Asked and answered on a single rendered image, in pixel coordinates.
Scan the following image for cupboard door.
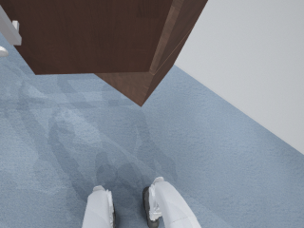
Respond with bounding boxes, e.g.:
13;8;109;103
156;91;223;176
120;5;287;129
0;0;173;75

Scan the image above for robot right foot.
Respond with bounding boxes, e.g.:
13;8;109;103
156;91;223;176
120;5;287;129
142;186;160;228

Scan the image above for handle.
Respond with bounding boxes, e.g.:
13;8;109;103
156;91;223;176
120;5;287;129
0;5;22;46

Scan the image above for robot left thigh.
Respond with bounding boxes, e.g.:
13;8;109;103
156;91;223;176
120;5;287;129
82;189;114;228

